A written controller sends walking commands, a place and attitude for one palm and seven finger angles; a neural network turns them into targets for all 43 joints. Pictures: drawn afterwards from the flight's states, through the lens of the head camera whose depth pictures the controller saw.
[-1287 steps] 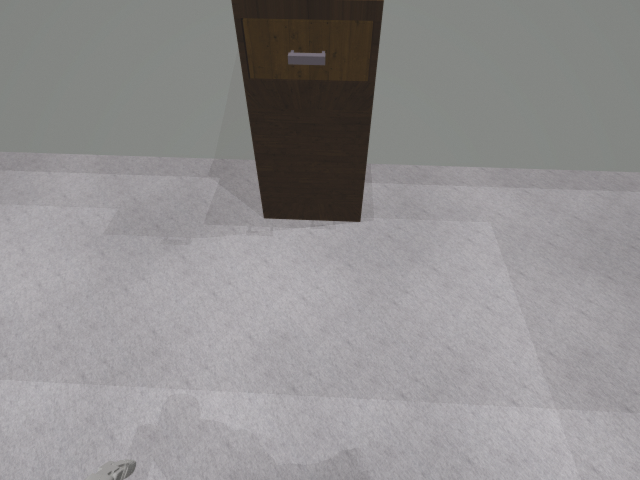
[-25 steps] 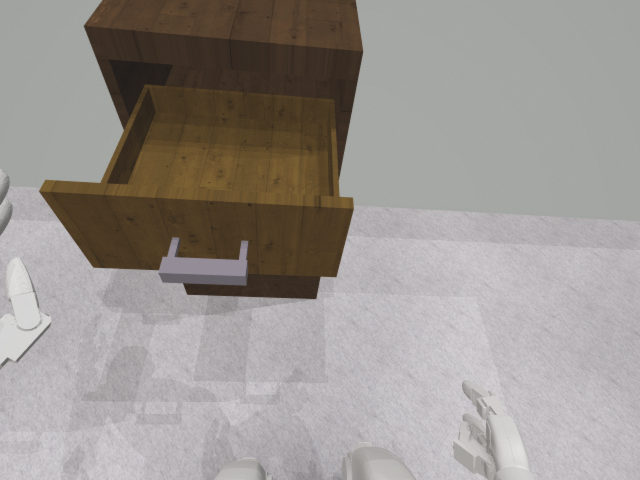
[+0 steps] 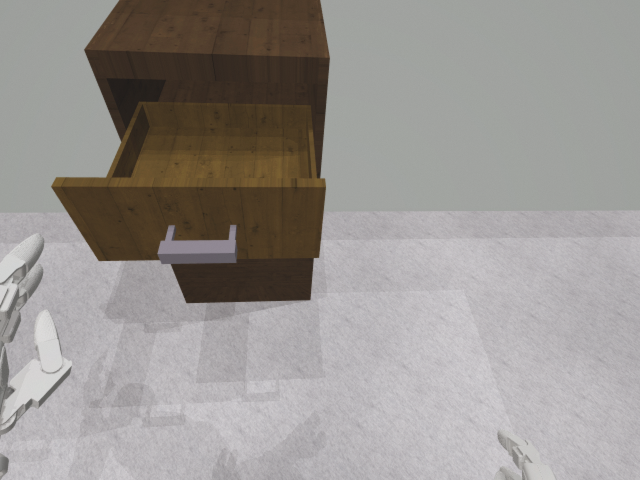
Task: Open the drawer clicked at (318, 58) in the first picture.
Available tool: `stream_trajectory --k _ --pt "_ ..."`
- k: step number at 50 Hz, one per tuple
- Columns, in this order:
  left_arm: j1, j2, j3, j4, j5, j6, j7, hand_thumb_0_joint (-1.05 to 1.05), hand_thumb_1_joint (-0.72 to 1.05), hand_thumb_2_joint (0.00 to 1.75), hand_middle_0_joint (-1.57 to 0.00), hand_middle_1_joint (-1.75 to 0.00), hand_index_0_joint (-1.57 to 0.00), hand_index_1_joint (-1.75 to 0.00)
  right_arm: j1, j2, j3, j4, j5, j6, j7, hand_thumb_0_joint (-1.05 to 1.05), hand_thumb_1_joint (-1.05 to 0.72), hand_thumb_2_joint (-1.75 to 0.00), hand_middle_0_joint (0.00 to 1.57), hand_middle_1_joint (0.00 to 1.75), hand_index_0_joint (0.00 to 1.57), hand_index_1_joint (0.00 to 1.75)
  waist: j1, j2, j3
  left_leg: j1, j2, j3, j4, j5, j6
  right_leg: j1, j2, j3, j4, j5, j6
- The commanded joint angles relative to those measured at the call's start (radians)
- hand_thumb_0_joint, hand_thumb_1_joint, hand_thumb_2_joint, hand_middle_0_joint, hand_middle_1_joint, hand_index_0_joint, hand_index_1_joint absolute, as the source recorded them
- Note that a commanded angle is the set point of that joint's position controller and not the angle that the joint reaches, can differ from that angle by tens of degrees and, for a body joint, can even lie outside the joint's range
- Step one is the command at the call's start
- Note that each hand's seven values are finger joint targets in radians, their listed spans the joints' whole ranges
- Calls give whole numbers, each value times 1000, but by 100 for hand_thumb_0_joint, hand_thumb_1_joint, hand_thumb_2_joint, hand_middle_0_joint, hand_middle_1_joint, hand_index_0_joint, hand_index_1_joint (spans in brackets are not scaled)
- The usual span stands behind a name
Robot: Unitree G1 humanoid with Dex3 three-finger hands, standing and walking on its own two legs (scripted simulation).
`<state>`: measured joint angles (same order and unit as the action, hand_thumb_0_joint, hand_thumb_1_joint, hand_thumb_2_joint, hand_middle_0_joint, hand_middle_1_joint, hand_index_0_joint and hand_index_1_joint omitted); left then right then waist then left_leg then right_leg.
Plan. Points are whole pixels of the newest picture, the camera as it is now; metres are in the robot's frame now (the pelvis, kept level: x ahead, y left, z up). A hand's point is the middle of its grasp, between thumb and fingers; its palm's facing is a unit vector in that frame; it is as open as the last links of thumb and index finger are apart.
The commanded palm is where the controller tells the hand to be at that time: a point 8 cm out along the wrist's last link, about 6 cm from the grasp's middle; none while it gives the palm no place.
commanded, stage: stop stepping back and stand still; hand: left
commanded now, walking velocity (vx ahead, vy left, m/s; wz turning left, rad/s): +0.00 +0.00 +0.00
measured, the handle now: (200, 241) +0.46 +0.21 -0.02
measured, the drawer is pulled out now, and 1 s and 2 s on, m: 0.30 0.30 0.30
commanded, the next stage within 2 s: let the arm hang, fingers relaxed in 0.36 s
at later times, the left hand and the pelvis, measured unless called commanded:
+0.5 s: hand (54, 418) +0.16 +0.24 +0.12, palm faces +0.32 -0.85 -0.42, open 7.4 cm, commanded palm none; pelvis -0.04 +0.00 +0.00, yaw +1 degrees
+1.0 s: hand out of the picture -0.09 +0.18 -0.17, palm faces +0.05 -0.97 -0.22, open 7.2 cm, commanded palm none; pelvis -0.05 -0.01 +0.00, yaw +1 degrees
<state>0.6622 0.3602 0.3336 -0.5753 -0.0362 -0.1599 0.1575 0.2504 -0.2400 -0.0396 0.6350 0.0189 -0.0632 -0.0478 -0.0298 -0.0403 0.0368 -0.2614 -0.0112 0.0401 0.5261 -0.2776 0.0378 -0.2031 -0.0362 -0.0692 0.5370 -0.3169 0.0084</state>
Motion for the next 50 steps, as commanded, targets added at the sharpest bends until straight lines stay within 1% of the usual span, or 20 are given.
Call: stream_trajectory --k 1,3,5,7,9,14,16,22,23,24,26,27,28,31,33,36,40,42,44,50 --pt "18 236 165 -432 8 -97 30 0 90 90 -20 -30 -20 -30 -123 -74 -9 -201 -9 -96 8 0 -90 -90 20 30 20 30 26 302 -153 180 191 -210 -132 583 31 -65 14 -5 42 -14 -5" --pt "36 231 180 -410 2 -93 32 0 90 90 -20 -30 -20 -30 -126 -81 -8 -197 -5 -100 10 0 -90 -90 20 30 20 30 34 278 -121 81 196 -187 -161 402 36 -9 15 -4 0 -37 -3" --pt "40 204 184 -337 -7 -97 34 0 90 90 -20 -30 -20 -30 -124 -82 -4 -189 5 -97 9 0 -90 -90 20 30 20 30 25 216 -108 3 173 -159 -134 280 30 73 6 8 -110 96 -2" --pt "52 178 179 -235 -18 -93 29 0 90 90 -20 -30 -20 -30 -124 -80 -8 -188 12 -87 12 0 -90 -90 20 30 20 30 11 103 -115 -56 123 -120 -111 113 2 127 -17 50 -142 189 -10" --pt "59 147 151 -170 -29 -81 21 0 90 90 -20 -30 -20 -30 -128 -84 -14 -193 16 -64 10 0 -90 -90 20 30 20 30 -4 13 -98 -31 88 -100 -68 61 -11 58 -50 113 -187 182 -30" --pt "-24 128 94 -155 -23 -59 18 0 90 90 -20 -30 -20 -30 -156 -80 0 -201 12 -38 -1 0 -90 -90 20 30 20 30 -8 22 -41 -1 91 -104 -105 -25 -6 -56 -48 110 -235 1 -25" --pt "-60 131 84 -172 -16 -55 18 0 90 90 -20 -30 -20 -30 -167 -81 4 -208 7 -42 -7 0 -90 -90 20 30 20 30 0 16 -31 -7 97 -112 -135 -35 -2 -49 -31 98 -232 2 -14" --pt "-96 163 95 -272 -4 -54 32 0 90 90 -20 -30 -20 -30 -160 -71 17 -212 -4 -64 -16 0 -90 -90 20 30 20 30 21 110 -73 -5 94 -112 -179 26 -2 40 -11 74 -200 103 -11" --pt "-186 -9 -283 653 71 61 -96 0 90 90 -20 -30 -20 -30 -175 -190 -41 62 -18 -136 67 0 -90 -90 20 30 20 30 -25 136 -23 -32 124 -144 -44 241 -10 -132 -45 16 -42 162 -30" --pt "-178 -18 -218 702 80 134 -127 0 90 90 -20 -30 -20 -30 -54 -174 -38 91 -27 -61 74 0 -90 -90 20 30 20 30 -5 145 -70 -28 141 -132 -63 233 5 -94 -54 49 -41 129 -30" --pt "-190 -45 -232 736 71 159 -141 0 90 90 -20 -30 -20 -30 -54 -122 -13 55 -26 -12 65 0 -90 -90 20 30 20 30 5 134 -94 -94 148 -165 -73 144 27 -74 -24 35 3 39 -32" --pt "-220 -38 -235 781 75 160 -147 0 90 90 -20 -30 -20 -30 -65 -121 -7 48 -29 0 62 0 -90 -90 20 30 20 30 14 86 -89 -124 136 -179 -79 116 34 -48 -19 38 -2 40 -37" --pt "-252 -31 -241 840 77 156 -145 0 90 90 -20 -30 -20 -30 -58 -112 -7 58 -35 5 59 0 -90 -90 20 30 20 30 17 -32 -128 -72 120 -177 -48 149 25 -43 -25 52 -16 67 -51" --pt "-313 -14 -250 1014 75 168 -151 0 90 90 -20 -30 -20 -30 -59 -107 1 85 -37 32 44 0 -90 -90 20 30 20 30 23 -144 -120 -49 72 -127 11 176 13 -24 -93 102 -79 150 -77" --pt "-363 -11 -263 1123 67 181 -142 0 90 90 -20 -30 -20 -30 -40 -92 5 120 -42 53 38 0 -90 -90 20 30 20 30 15 -70 -90 9 58 -111 15 172 2 -69 -105 107 -108 105 -95" --pt "-361 -22 -279 1277 57 181 -140 0 90 90 -20 -30 -20 -30 -31 -76 18 183 -43 64 32 0 -90 -90 20 30 20 30 23 139 -10 -39 87 -139 -93 108 5 -52 -59 93 -122 22 -70" --pt "-309 -61 -275 1434 53 175 -137 0 90 90 -20 -30 -20 -30 15 -44 15 255 -41 71 20 0 -90 -90 20 30 20 30 34 215 0 -55 91 -146 -153 -14 3 5 -47 91 -167 12 -69" --pt "-301 -57 -283 1489 50 172 -138 0 90 90 -20 -30 -20 -30 45 -33 14 288 -38 76 19 0 -90 -90 20 30 20 30 32 195 -4 -36 86 -137 -158 -46 0 2 -50 95 -187 -4 -74" --pt "-299 -71 -287 1531 50 169 -137 0 90 90 -20 -30 -20 -30 87 -24 11 314 -35 78 15 0 -90 -90 20 30 20 30 24 114 -12 2 98 -138 -158 -20 3 -8 -52 86 -205 0 -73" --pt "-277 -101 -298 1622 47 166 -131 0 90 90 -20 -30 -20 -30 148 5 12 388 -34 79 11 0 -90 -90 20 30 20 30 19 54 42 23 99 -120 -166 -6 3 -55 -53 88 -232 -34 -73"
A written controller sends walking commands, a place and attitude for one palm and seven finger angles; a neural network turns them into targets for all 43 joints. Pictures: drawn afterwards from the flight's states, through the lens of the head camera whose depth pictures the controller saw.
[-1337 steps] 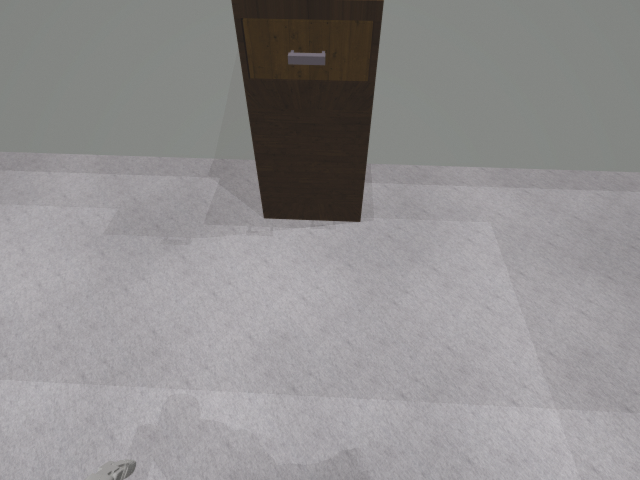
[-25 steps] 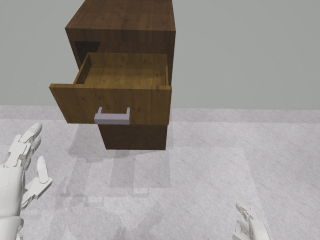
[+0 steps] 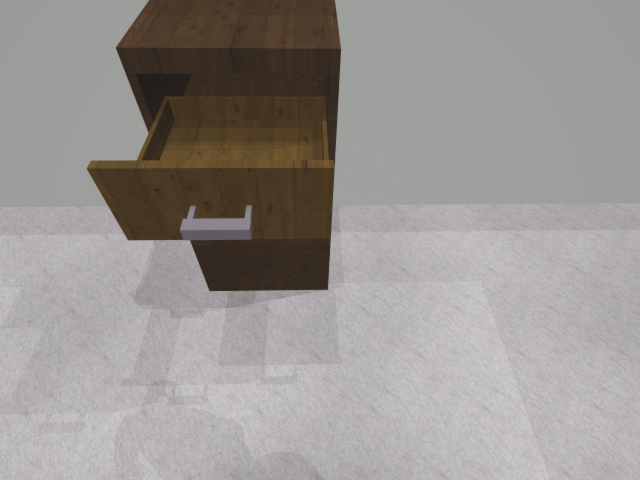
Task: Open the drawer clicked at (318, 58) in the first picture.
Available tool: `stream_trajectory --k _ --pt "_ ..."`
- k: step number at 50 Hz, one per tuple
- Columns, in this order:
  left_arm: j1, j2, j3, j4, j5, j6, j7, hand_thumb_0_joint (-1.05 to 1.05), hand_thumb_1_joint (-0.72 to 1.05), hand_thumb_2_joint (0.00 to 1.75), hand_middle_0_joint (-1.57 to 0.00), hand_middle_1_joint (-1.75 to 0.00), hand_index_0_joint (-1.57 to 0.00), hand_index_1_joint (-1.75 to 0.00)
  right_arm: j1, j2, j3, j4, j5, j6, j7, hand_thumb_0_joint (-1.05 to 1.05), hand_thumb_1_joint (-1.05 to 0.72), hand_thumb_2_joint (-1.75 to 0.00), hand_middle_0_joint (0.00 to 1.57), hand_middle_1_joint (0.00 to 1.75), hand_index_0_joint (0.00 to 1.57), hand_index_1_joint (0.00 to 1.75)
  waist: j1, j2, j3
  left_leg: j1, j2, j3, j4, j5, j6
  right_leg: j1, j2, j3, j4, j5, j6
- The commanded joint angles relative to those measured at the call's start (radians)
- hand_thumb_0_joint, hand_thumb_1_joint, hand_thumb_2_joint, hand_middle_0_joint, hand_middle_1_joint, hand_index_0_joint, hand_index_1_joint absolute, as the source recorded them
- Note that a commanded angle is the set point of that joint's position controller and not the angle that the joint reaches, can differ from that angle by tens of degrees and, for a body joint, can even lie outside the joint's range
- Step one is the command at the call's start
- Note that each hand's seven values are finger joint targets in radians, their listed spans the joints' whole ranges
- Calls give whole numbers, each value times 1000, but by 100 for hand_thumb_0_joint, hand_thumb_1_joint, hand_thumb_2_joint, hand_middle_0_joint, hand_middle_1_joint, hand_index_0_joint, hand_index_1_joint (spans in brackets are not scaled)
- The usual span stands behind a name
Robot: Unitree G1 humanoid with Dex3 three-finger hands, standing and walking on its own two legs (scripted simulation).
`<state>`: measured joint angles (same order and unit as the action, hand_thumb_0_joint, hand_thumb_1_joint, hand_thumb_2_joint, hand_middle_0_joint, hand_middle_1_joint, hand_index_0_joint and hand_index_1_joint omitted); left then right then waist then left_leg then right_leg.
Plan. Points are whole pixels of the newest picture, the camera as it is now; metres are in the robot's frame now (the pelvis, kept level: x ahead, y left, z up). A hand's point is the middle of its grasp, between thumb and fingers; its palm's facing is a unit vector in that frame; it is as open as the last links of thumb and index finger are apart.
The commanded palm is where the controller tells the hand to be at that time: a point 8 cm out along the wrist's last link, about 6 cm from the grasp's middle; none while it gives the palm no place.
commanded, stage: let the arm hang, fingers relaxed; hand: left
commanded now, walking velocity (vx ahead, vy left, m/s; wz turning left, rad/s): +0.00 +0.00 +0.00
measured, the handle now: (219, 219) +0.51 +0.21 -0.02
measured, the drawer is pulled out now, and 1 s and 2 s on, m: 0.30 0.30 0.30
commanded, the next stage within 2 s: look to check the result in 0.56 s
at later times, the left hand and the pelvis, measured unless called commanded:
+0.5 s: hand out of the picture +0.00 +0.15 -0.18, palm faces +0.04 -0.99 -0.15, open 7.3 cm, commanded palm none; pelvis +0.01 +0.00 +0.00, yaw -1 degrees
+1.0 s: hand out of the picture +0.00 +0.15 -0.17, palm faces +0.05 -0.98 -0.19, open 7.4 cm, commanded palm none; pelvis +0.02 -0.01 +0.00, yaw -1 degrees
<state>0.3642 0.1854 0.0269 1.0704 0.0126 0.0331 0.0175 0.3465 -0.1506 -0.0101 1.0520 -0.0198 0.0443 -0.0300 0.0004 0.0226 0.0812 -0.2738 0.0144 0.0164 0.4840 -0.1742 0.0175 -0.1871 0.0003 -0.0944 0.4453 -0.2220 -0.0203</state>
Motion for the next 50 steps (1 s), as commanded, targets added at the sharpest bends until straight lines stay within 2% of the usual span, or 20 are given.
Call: stream_trajectory --k 1,3,5,7,11,13,19,25,28,29,33,42,45,50 --pt "24 73 8 -13 -2 -26 10 0 90 90 -20 -30 -20 -30 58 -81 -17 -20 6 -28 -7 0 -90 -90 20 30 20 30 -12 -15 3 32 75 -97 -130 -119 22 -72 -87 115 -140 -137 -44" --pt "38 62 7 8 1 -27 13 0 90 90 -20 -30 -20 -30 60 -73 -18 -4 6 -27 -8 0 -90 -90 20 30 20 30 -10 -33 33 36 75 -90 -131 -123 23 -100 -85 113 -147 -159 -42" --pt "41 59 7 23 -1 -24 14 0 90 90 -20 -30 -20 -30 73 -61 -14 11 4 -27 -8 0 -90 -90 20 30 20 30 -9 -28 46 19 74 -94 -144 -140 25 -96 -83 111 -142 -163 -40" --pt "48 50 7 34 -1 -25 16 0 90 90 -20 -30 -20 -30 76 -56 -16 21 4 -28 -9 0 -90 -90 20 30 20 30 -9 -49 51 23 72 -90 -145 -141 25 -105 -83 114 -141 -173 -39" --pt "48 41 8 42 0 -26 19 0 90 90 -20 -30 -20 -30 76 -37 -15 38 3 -30 -9 0 -90 -90 20 30 20 30 -7 -23 61 18 68 -79 -145 -132 23 -105 -84 116 -138 -161 -37" --pt "54 36 9 43 2 -28 21 0 90 90 -20 -30 -20 -30 72 -34 -16 39 4 -29 -10 0 -90 -90 20 30 20 30 -6 -41 58 31 68 -77 -135 -122 22 -115 -80 115 -141 -166 -36" --pt "40 20 13 45 0 -32 22 0 90 90 -20 -30 -20 -30 72 -14 -16 47 4 -37 -14 0 -90 -90 20 30 20 30 -5 4 42 26 71 -76 -141 -83 20 -75 -85 107 -127 -95 -36" --pt "27 10 16 49 0 -33 22 0 90 90 -20 -30 -20 -30 72 -9 -17 50 3 -39 -17 0 -90 -90 20 30 20 30 -7 18 42 36 70 -73 -141 -59 16 -67 -85 107 -127 -69 -37" --pt "28 9 16 51 1 -35 23 0 90 90 -20 -30 -20 -30 70 -12 -18 47 6 -40 -18 0 -90 -90 20 30 20 30 -6 -2 30 52 73 -70 -131 -28 15 -57 -85 106 -129 -51 -36" --pt "23 7 16 53 -1 -34 23 0 90 90 -20 -30 -20 -30 71 -12 -17 50 5 -40 -19 0 -90 -90 20 30 20 30 -8 17 35 44 73 -71 -136 -46 14 -55 -87 104 -133 -62 -37" --pt "25 7 17 56 1 -33 23 0 90 90 -20 -30 -20 -30 69 -16 -19 48 6 -37 -18 0 -90 -90 20 30 20 30 -7 -8 46 57 72 -71 -133 -49 14 -74 -86 105 -139 -80 -37" --pt "24 9 16 63 -4 -37 24 0 90 90 -20 -30 -20 -30 66 -21 -16 56 6 -41 -20 0 -90 -90 20 30 20 30 -9 -18 14 83 78 -62 -126 15 12 -36 -92 103 -140 -27 -35" --pt "17 13 15 63 -3 -36 24 0 90 90 -20 -30 -20 -30 64 -19 -15 59 6 -40 -20 0 -90 -90 20 30 20 30 -9 -4 32 76 78 -62 -130 19 11 -37 -89 103 -141 -22 -34" --pt "14 11 15 65 -3 -36 25 0 90 90 -20 -30 -20 -30 60 -21 -15 62 6 -40 -20 0 -90 -90 20 30 20 30 -10 -16 40 81 79 -63 -132 15 10 -40 -88 103 -144 -27 -34"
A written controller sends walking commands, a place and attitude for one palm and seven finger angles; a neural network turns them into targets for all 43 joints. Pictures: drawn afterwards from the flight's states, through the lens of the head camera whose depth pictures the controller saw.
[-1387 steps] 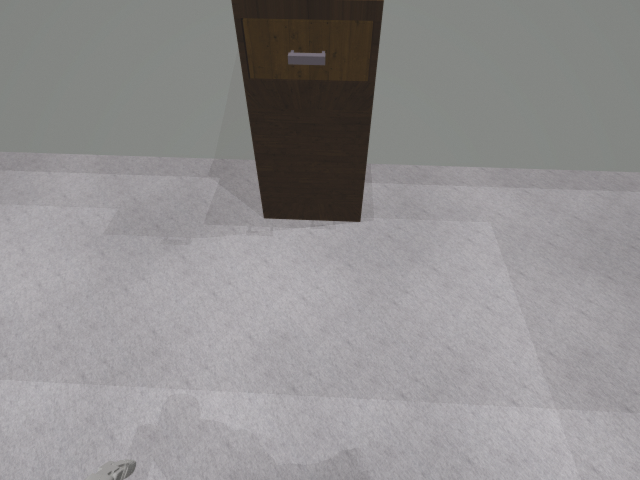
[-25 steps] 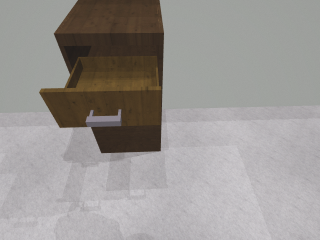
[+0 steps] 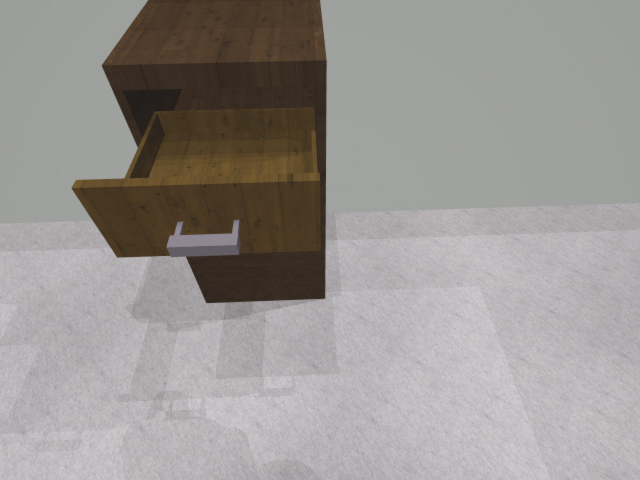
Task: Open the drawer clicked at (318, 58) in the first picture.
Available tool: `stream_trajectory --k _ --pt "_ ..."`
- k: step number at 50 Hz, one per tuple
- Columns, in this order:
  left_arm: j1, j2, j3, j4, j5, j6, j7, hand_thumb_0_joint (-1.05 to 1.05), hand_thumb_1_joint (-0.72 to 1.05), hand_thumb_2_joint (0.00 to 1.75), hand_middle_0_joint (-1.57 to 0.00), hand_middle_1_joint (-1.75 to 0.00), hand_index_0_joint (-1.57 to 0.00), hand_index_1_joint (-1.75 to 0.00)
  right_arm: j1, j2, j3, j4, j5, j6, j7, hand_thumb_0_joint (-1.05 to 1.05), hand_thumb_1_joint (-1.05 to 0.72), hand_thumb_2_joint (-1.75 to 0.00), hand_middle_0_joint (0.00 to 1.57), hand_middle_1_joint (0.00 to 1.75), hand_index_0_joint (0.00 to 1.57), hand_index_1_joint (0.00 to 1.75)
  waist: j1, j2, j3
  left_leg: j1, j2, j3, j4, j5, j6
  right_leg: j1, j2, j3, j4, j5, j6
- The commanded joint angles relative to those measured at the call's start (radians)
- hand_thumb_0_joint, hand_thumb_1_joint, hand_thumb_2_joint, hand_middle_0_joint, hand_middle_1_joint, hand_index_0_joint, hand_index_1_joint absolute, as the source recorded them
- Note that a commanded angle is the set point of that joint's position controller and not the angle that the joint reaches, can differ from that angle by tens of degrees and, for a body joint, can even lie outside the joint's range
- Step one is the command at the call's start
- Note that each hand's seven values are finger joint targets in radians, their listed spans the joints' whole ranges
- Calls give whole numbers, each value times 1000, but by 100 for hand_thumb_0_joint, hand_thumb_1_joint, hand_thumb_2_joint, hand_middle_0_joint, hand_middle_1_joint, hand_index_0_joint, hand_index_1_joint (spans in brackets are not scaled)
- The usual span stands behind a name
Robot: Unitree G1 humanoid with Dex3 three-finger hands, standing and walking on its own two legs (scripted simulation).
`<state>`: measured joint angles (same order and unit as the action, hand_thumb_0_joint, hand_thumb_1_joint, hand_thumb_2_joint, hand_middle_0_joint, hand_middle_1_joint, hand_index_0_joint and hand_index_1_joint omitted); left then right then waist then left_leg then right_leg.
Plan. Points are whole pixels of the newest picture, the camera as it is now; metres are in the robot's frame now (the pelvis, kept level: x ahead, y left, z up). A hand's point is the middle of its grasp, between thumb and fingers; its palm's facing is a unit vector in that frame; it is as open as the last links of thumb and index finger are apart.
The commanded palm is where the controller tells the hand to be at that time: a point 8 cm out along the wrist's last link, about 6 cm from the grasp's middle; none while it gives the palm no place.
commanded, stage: look to check the result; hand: left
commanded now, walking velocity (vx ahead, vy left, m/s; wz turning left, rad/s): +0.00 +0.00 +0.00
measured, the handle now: (206, 235) +0.49 +0.23 -0.03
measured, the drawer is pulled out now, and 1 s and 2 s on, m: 0.30 0.30 0.30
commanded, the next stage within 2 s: stand and wait in 0.18 s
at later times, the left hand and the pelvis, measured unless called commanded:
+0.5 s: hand out of the picture +0.00 +0.15 -0.17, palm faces +0.07 -0.98 -0.18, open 7.4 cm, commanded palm none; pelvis +0.01 -0.01 +0.00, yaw +0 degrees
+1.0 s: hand out of the picture +0.01 +0.14 -0.17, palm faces +0.08 -0.98 -0.19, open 7.4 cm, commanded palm none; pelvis +0.02 -0.02 +0.00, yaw +0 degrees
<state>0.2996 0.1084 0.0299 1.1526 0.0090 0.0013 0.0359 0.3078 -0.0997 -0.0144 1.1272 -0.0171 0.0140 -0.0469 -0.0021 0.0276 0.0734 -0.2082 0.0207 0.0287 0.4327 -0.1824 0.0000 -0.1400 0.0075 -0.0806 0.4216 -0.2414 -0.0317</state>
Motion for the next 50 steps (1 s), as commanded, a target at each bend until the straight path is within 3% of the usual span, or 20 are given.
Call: stream_trajectory --k 1,3,7,10,14,20,30,37,50 --pt "82 91 12 -17 0 -4 6 0 90 90 -20 -30 -20 -30 94 -72 -11 -13 3 -10 -2 0 -90 -90 20 30 20 30 -4 -9 44 18 71 -72 -81 25 27 -85 -98 92 -122 -6 -23" --pt "85 92 12 -17 2 -6 7 0 90 90 -20 -30 -20 -30 90 -75 -12 -16 5 -9 -2 0 -90 -90 20 30 20 30 -5 -30 40 29 72 -70 -72 37 26 -90 -96 92 -125 -1 -22" --pt "81 90 13 -19 -1 -9 6 0 90 90 -20 -30 -20 -30 85 -73 -10 -14 4 -13 -4 0 -90 -90 20 30 20 30 -3 -11 26 32 72 -69 -70 76 27 -64 -102 93 -122 42 -24" --pt "76 94 13 -19 -1 -9 7 0 90 90 -20 -30 -20 -30 86 -72 -9 -12 4 -12 -4 0 -90 -90 20 30 20 30 -3 -30 28 27 74 -66 -67 82 24 -53 -103 86 -125 52 -23" --pt "75 89 13 -18 0 -9 8 0 90 90 -20 -30 -20 -30 84 -72 -9 -10 3 -12 -6 0 -90 -90 20 30 20 30 -5 2 29 36 77 -65 -66 100 24 -53 -100 86 -123 69 -22" --pt "71 91 15 -18 -1 -11 7 0 90 90 -20 -30 -20 -30 80 -76 -8 -9 3 -14 -7 0 -90 -90 20 30 20 30 -3 -14 17 44 78 -63 -66 125 23 -31 -102 84 -123 110 -23" --pt "67 95 14 -17 -2 -9 7 0 90 90 -20 -30 -20 -30 77 -79 -8 -7 3 -10 -7 0 -90 -90 20 30 20 30 -3 -14 41 39 75 -60 -65 96 19 -40 -101 90 -139 75 -25" --pt "66 100 16 -18 -3 -12 7 0 90 90 -20 -30 -20 -30 74 -83 -9 -6 3 -12 -8 0 -90 -90 20 30 20 30 -4 -25 9 56 79 -56 -61 121 18 -17 -103 89 -132 124 -25" --pt "74 104 15 -20 -3 -14 9 0 90 90 -20 -30 -20 -30 65 -82 -9 -4 3 -8 -10 0 -90 -90 20 30 20 30 -2 -17 21 61 79 -45 -51 126 12 -14 -107 93 -139 185 -20"
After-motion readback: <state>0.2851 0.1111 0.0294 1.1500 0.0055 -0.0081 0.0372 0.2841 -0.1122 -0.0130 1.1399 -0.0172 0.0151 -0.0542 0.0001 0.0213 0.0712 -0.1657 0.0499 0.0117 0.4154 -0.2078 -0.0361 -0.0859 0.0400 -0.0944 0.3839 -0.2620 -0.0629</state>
